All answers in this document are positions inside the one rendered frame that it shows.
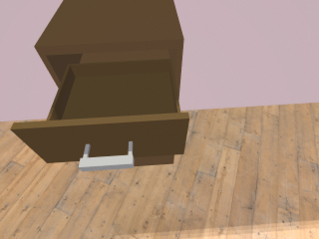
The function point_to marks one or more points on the drawer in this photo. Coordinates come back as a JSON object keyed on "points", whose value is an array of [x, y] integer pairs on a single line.
{"points": [[106, 105]]}

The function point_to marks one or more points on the cabinet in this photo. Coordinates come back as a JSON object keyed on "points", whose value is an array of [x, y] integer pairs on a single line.
{"points": [[101, 31]]}

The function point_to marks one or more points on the handle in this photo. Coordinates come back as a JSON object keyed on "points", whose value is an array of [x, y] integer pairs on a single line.
{"points": [[106, 162]]}

